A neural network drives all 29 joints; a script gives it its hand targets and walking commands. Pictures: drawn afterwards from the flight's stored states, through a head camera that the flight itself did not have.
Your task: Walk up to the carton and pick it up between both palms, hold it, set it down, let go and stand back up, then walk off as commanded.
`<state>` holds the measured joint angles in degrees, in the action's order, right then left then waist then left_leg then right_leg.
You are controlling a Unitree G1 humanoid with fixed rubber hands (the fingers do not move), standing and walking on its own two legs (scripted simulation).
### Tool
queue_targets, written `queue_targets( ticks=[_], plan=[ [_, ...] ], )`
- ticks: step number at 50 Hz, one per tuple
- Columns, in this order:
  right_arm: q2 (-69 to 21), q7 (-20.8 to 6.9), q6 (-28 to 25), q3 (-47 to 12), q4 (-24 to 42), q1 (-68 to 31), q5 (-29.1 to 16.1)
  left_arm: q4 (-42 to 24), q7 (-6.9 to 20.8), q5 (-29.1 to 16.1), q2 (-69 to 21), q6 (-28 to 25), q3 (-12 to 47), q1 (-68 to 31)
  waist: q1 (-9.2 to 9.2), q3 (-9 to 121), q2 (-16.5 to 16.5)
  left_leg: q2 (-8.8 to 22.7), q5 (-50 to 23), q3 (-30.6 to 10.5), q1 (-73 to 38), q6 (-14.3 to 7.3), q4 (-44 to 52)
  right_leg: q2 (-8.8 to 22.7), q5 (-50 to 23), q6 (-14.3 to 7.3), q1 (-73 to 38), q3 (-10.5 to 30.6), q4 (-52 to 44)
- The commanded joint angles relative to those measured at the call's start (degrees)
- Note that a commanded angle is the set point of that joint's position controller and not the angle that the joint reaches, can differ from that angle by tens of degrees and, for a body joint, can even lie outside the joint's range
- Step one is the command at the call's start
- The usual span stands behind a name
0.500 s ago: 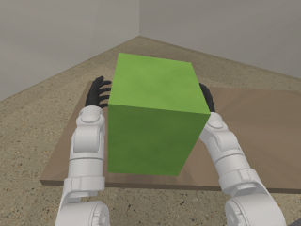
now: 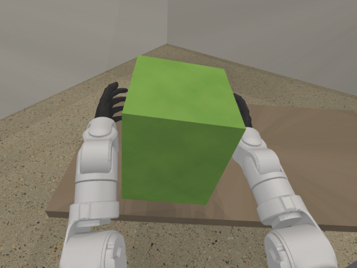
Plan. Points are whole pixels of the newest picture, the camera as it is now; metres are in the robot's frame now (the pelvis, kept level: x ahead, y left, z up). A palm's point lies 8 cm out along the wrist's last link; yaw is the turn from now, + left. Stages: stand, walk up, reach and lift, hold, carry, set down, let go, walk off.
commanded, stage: hold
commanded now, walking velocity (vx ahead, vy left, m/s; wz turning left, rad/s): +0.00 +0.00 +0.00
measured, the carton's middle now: (173, 133) +0.39 +0.01 +0.15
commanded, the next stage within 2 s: none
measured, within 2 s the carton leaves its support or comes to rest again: neither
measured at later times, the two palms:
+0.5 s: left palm (102, 119) +0.36 +0.15 +0.21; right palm (243, 126) +0.35 -0.14 +0.19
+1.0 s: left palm (98, 116) +0.36 +0.16 +0.21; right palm (240, 119) +0.36 -0.13 +0.20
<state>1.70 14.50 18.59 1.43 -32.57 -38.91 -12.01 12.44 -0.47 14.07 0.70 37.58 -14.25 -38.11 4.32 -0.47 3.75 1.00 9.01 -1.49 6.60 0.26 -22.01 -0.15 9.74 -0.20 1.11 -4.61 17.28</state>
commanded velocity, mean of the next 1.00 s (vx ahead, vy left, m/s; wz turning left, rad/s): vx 0.00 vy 0.00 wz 0.00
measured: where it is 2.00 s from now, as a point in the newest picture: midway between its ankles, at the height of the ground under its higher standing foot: outside the picture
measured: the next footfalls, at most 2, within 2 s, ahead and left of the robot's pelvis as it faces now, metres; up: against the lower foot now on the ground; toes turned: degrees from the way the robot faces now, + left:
none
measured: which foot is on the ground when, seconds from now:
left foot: down 0.00-1.00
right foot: down 0.00-1.00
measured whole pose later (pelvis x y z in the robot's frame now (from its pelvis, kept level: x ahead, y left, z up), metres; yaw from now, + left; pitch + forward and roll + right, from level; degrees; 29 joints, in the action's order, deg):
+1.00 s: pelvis +0.00 +0.00 +0.00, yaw +0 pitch -8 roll -1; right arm 2.8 14.7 24.2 -0.2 -31.2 -41.6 -14.1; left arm 7.8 1.0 17.1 -0.6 43.4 -16.7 -38.4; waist 4.4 -0.5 4.1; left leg 0.9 9.4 -2.2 4.0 0.4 -21.9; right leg -0.5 9.8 -0.3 -1.9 -4.2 16.4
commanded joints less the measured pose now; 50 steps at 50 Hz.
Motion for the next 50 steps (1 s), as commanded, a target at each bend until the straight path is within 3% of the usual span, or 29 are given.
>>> queue_targets(
  ticks=[1,3,6,7,10,11,12,13,14,15,16,17,19,20,22,24,27,28,30,31,33,40,41,42,43,44,47,49,50],
  plan=[
    [-35.2,-7.6,-4.5,-21.9,24.9,-53.1,-4.3,-5.2,6.8,-7.4,-36.0,-3.4,27.8,-39.0,0.81,28.5,-4.0,-3.4,-12.7,1.3,-13.1,0.9,0.9,-3.4,-9.7,2.4,-2.6,0.4,-2.4],
    [-32.3,-7.7,-3.4,-18.9,19.3,-51.3,-2.6,-2.4,8.0,-5.2,-35.7,-1.9,24.1,-37.7,0.14,21.1,-4.8,-2.8,-6.5,1.7,-10.3,0.3,3.8,-3.1,-3.8,2.1,-2.7,0.3,-3.4],
    [-32.9,-7.7,-3.5,-20.4,20.5,-51.4,-4.3,-6.5,8.4,-5.8,-35.7,-1.5,25.6,-38.8,0.84,24.6,-4.7,-3.2,-12.9,2.0,-12.2,1.4,2.4,-3.4,-10.0,2.3,-5.9,0.4,-2.4],
    [-33.5,-7.6,-4.1,-22.2,24.2,-52.7,-5.7,-6.5,8.3,-6.3,-35.7,-1.3,25.7,-36.3,-0.29,27.6,-4.7,-3.3,-16.1,1.4,-12.3,1.5,1.5,-3.5,-13.9,2.2,-8.0,0.2,-1.7],
    [-33.3,-6.9,-4.2,-23.2,27.5,-51.5,-7.5,-12.6,7.8,-8.4,-37.5,-1.4,30.4,-37.6,2.22,31.2,-8.2,-3.4,-23.7,1.3,-16.9,3.1,-0.9,-4.1,-18.0,2.0,-6.0,0.1,-1.3],
    [-33.1,-7.0,-4.0,-24.7,29.6,-53.3,-8.5,-14.6,7.5,-8.8,-36.7,-1.6,30.8,-39.1,1.01,33.0,-7.3,-3.0,-25.9,0.2,-18.1,2.9,-1.6,-4.7,-17.4,2.1,-6.1,0.1,-1.3],
    [-32.0,-6.5,-2.9,-23.4,28.1,-49.6,-7.6,-12.3,7.5,-8.2,-36.7,-0.7,30.3,-36.0,2.43,29.5,-6.6,-3.0,-25.1,0.3,-17.9,2.9,-1.3,-4.6,-17.4,2.2,-5.2,0.4,-1.8],
    [-33.6,-6.3,-2.4,-24.6,28.0,-48.3,-8.3,-16.9,7.2,-8.4,-36.5,-1.2,31.4,-38.2,2.75,29.9,-6.8,-3.0,-26.0,0.8,-18.0,3.3,-1.7,-4.9,-19.2,2.2,-6.3,0.1,-1.2],
    [-32.0,-6.2,-2.1,-24.6,28.7,-49.4,-8.7,-14.3,7.6,-7.7,-36.8,-0.6,30.5,-37.0,1.66,27.4,-7.8,-3.0,-25.0,0.8,-16.5,3.1,-0.9,-5.0,-16.2,2.2,-5.3,0.2,-1.5],
    [-32.4,-6.4,-2.0,-23.3,26.7,-49.1,-7.9,-11.7,7.9,-6.8,-36.4,0.3,29.3,-35.9,2.24,23.0,-9.2,-2.8,-20.9,0.7,-15.1,3.1,0.2,-4.7,-12.3,1.7,-3.6,-0.2,-2.4],
    [-32.4,-6.8,-2.7,-22.7,30.0,-52.0,-7.5,-14.0,7.8,-7.3,-37.8,0.3,30.4,-37.1,1.68,25.9,-8.0,-3.1,-19.2,1.3,-14.4,3.1,0.5,-4.6,-11.5,1.8,-4.2,-0.1,-2.3],
    [-32.0,-7.2,-2.5,-23.8,30.2,-49.5,-8.2,-18.4,7.1,-8.8,-37.8,0.0,33.3,-38.4,2.47,28.8,-10.2,-2.8,-23.3,0.8,-16.3,3.7,-0.5,-4.6,-14.5,1.8,-3.4,-0.6,-1.2],
    [-32.0,-7.2,-2.0,-23.6,29.9,-52.5,-8.1,-13.4,7.2,-7.1,-36.9,0.7,29.3,-37.8,0.13,26.0,-6.8,-2.9,-18.3,0.7,-13.8,2.9,0.5,-4.3,-11.7,1.8,-3.8,0.2,-2.1],
    [-31.4,-7.5,-1.0,-22.1,25.2,-49.5,-7.4,-13.7,7.3,-6.4,-36.7,1.0,29.2,-38.0,0.74,23.8,-8.3,-2.8,-15.7,0.7,-13.7,3.0,1.3,-4.6,-8.9,1.8,-2.9,0.2,-2.6],
    [-31.4,-7.7,-2.1,-22.0,27.7,-54.6,-7.4,-12.4,7.0,-7.0,-36.6,1.2,29.3,-38.8,0.26,24.9,-6.5,-2.7,-11.8,1.2,-11.2,2.3,2.1,-4.0,-5.7,1.9,-2.2,-0.3,-2.6],
    [-33.0,-7.7,-1.9,-22.4,27.5,-55.0,-8.1,-13.7,6.4,-7.4,-37.6,0.7,30.1,-41.5,0.27,26.4,-8.0,-2.8,-11.6,1.3,-11.0,1.8,1.8,-3.8,-6.6,2.1,-3.3,0.4,-1.9],
    [-33.8,-7.6,-0.6,-21.0,23.4,-56.4,-5.4,-5.5,7.6,-5.3,-35.1,1.8,24.7,-38.9,-1.56,23.2,-3.5,-3.2,-3.7,1.7,-8.9,-0.1,3.7,-3.5,-0.7,2.4,-2.3,0.4,-3.7],
    [-33.9,-7.8,-0.7,-19.9,24.2,-56.9,-4.5,-6.0,7.7,-6.4,-35.1,1.3,25.6,-40.4,-0.67,24.2,-2.0,-3.2,-1.7,2.1,-7.8,-0.7,4.3,-2.9,0.1,3.2,-2.1,0.6,-3.6],
    [-34.6,-7.7,-1.0,-20.8,22.8,-54.9,-6.0,-8.2,7.9,-7.1,-36.6,1.1,26.6,-40.5,-0.45,25.6,-4.7,-3.1,-5.3,2.1,-8.7,0.0,3.5,-3.1,-3.3,2.8,-3.4,0.5,-2.5],
    [-34.5,-7.5,-1.3,-20.1,24.2,-56.3,-6.5,-8.7,7.8,-7.9,-37.9,1.1,28.4,-40.7,1.16,27.1,-6.0,-3.3,-8.7,2.0,-10.7,0.6,2.6,-3.0,-6.2,2.3,-4.5,0.8,-2.5],
    [-35.1,-7.5,-0.9,-20.3,23.1,-58.2,-6.0,-6.3,8.4,-6.7,-35.7,1.2,25.2,-42.5,-0.27,24.3,-5.3,-3.8,-4.1,2.3,-7.3,-0.5,3.7,-2.5,-2.7,2.8,-4.7,0.6,-2.6],
    [-35.2,-6.6,-0.5,-21.0,26.1,-56.4,-7.5,-10.6,7.9,-9.1,-37.3,0.3,28.9,-43.2,2.34,28.7,-5.7,-3.6,-13.4,1.3,-12.1,1.2,1.3,-3.9,-10.1,2.8,-4.8,0.7,-2.3],
    [-34.2,-6.4,0.3,-20.8,23.5,-53.6,-7.2,-9.7,8.2,-7.4,-35.7,1.1,27.0,-41.3,2.07,26.0,-7.0,-3.8,-14.2,1.7,-12.2,1.4,1.6,-3.8,-10.1,2.6,-4.6,0.2,-2.6],
    [-34.5,-6.3,0.6,-21.6,24.0,-55.0,-6.9,-6.9,8.6,-5.6,-35.5,1.6,24.3,-40.2,0.42,23.5,-5.3,-3.6,-11.1,1.4,-9.8,0.5,2.4,-3.7,-7.6,2.5,-5.6,0.4,-2.6],
    [-33.9,-6.3,0.9,-20.9,23.6,-51.8,-6.8,-8.5,9.0,-5.9,-35.1,2.1,25.8,-37.4,1.69,23.8,-7.4,-3.7,-12.8,1.7,-10.7,1.0,2.3,-3.3,-9.9,2.4,-6.3,0.6,-2.5],
    [-32.8,-6.3,0.8,-20.8,23.8,-53.8,-6.9,-7.7,9.3,-5.8,-35.8,2.2,25.9,-38.4,1.61,21.9,-5.4,-3.7,-10.9,1.9,-9.2,1.1,2.9,-3.7,-7.6,2.8,-5.8,0.4,-2.6],
    [-34.2,-6.4,0.2,-24.1,26.6,-56.1,-8.4,-11.3,8.8,-6.2,-35.3,2.0,26.1,-40.9,-0.23,26.2,-6.0,-3.4,-15.3,1.1,-10.4,1.1,1.3,-3.9,-12.2,2.7,-7.8,0.5,-1.3],
    [-34.0,-6.2,0.9,-23.6,25.7,-52.7,-7.9,-11.3,8.7,-4.9,-36.3,2.3,26.0,-37.8,-0.07,25.9,-6.4,-3.6,-16.3,1.4,-11.7,1.7,1.3,-4.1,-13.0,2.6,-8.0,0.2,-1.7],
    [-34.5,-5.7,0.2,-24.1,29.3,-53.0,-8.8,-12.9,8.7,-7.4,-37.7,1.8,28.4,-37.2,1.59,28.4,-5.9,-3.5,-18.3,1.1,-12.7,2.0,0.7,-4.7,-14.2,2.6,-7.0,0.1,-1.6]
  ],
)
